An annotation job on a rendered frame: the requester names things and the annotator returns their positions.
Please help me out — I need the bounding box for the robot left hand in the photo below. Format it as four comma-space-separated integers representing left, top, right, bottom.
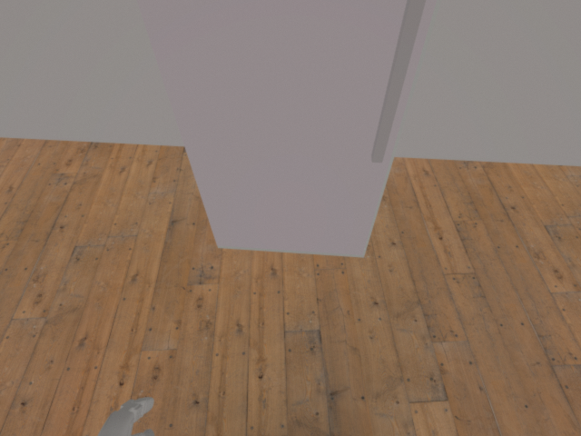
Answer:
98, 397, 154, 436

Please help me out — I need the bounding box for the fridge door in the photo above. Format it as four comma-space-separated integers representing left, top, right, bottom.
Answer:
137, 0, 437, 255

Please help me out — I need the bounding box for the handle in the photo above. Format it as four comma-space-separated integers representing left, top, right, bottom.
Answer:
371, 0, 426, 163

